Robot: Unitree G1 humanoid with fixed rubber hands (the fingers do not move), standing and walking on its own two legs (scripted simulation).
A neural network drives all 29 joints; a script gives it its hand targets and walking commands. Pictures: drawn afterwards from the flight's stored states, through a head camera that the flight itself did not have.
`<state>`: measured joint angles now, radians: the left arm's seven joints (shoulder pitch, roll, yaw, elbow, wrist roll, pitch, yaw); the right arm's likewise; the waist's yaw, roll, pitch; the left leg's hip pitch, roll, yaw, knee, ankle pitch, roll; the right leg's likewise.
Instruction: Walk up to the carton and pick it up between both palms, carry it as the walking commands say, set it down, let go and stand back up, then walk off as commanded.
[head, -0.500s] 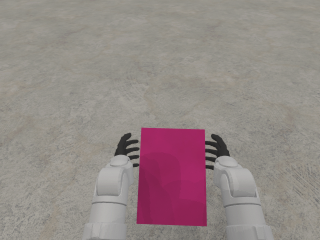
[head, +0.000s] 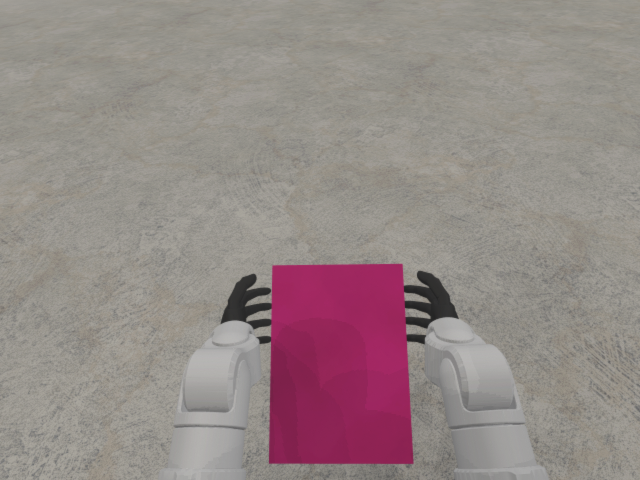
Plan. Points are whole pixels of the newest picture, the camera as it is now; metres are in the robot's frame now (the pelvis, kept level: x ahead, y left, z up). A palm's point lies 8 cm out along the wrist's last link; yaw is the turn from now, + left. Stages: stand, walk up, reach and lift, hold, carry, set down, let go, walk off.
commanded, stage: carry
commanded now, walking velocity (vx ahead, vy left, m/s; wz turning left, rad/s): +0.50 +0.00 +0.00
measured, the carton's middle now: (336, 352) +0.32 +0.01 -0.03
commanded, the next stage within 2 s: none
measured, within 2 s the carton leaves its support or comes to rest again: neither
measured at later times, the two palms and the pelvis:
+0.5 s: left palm (255, 208) +0.49 +0.13 +0.10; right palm (413, 210) +0.48 -0.12 +0.10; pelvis +0.20 +0.01 +0.01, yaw -2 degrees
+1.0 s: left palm (274, 108) +0.82 +0.12 +0.12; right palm (388, 111) +0.82 -0.12 +0.11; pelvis +0.51 +0.00 +0.02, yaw +1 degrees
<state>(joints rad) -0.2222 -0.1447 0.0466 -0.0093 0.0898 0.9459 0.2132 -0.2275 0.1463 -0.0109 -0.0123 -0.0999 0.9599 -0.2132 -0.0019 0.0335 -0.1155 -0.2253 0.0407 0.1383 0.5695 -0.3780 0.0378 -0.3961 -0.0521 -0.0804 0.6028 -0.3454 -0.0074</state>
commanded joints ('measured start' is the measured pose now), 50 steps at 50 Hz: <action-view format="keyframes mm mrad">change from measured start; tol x32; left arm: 1 -458 -960 -448 -240 -248 49 -183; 50 -345 -1034 -424 -345 -304 198 -167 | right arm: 1 -431 973 437 -232 238 27 158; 50 -405 1079 476 -376 309 173 113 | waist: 1 -3 26 -117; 33 8 175 -295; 50 39 -255 -208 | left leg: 1 27 243 -255 -319 -180 113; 10 -406 39 -37 148 -166 -40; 17 25 -12 65 -153 188 -27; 22 513 386 -531 -301 335 201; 33 207 156 96 -48 870 -6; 36 -428 -62 16 567 -104 -63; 38 -528 21 -192 721 -157 -32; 50 -183 -51 98 -68 359 -42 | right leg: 1 16 5 -71 -75 0 -8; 10 517 -321 386 -363 166 -181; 26 -350 -5 -37 238 -156 15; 33 319 113 -155 -209 266 -58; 37 908 -382 679 -292 625 -293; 50 531 -161 -58 -282 823 -57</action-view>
